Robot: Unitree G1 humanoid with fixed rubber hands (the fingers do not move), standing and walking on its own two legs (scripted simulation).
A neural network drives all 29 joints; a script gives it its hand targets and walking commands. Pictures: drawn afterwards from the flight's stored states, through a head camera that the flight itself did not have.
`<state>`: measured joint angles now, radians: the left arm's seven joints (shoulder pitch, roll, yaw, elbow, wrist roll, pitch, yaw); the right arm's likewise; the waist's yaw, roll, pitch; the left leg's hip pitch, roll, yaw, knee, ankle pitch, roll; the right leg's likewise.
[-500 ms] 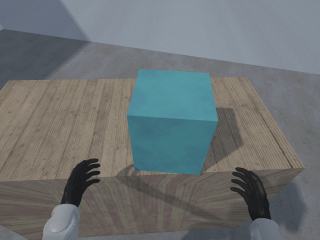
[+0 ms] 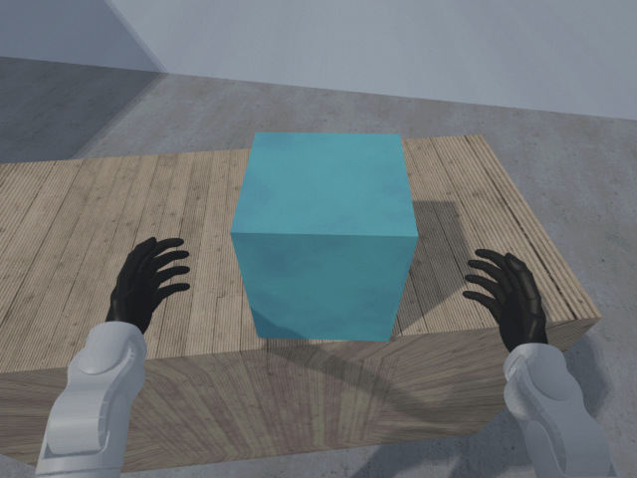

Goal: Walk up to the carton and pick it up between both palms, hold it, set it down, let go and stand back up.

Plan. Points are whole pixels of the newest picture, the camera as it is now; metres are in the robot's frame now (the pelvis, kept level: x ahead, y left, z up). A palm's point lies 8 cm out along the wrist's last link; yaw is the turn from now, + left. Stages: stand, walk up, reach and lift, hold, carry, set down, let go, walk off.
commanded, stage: reach and lift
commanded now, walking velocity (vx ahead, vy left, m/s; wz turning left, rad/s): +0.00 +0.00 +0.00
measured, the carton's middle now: (325, 241) +0.44 +0.03 +0.03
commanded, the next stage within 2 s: none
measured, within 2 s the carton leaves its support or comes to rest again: neither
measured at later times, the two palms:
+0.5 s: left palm (133, 229) +0.33 +0.24 +0.16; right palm (515, 246) +0.35 -0.19 +0.14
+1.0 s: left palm (137, 150) +0.39 +0.23 +0.23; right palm (525, 168) +0.41 -0.19 +0.21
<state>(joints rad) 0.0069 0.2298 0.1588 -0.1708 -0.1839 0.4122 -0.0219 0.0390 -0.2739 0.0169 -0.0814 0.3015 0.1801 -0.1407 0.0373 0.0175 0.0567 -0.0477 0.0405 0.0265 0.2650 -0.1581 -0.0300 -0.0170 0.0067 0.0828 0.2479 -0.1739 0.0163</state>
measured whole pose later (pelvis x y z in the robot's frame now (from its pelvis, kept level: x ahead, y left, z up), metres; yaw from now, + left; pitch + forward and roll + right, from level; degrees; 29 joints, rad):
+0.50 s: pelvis -0.01 +0.00 +0.00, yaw +0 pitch -1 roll +0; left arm -0.43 0.28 0.24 0.00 -0.16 0.69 -0.01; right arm -0.42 -0.34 0.03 0.17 0.41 0.40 -0.16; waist 0.01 0.00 0.02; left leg -0.13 0.04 0.03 0.31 -0.16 -0.02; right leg -0.10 0.01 0.08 0.29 -0.17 0.02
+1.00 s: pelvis -0.01 +0.00 +0.00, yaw +1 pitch +2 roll -1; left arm -0.83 0.39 0.16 0.42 -0.21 0.67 0.02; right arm -0.85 -0.42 0.08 0.64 0.51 0.40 -0.09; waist 0.00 -0.01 -0.07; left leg -0.20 0.05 0.01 0.33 -0.16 -0.03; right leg -0.15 0.02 0.07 0.29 -0.17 0.02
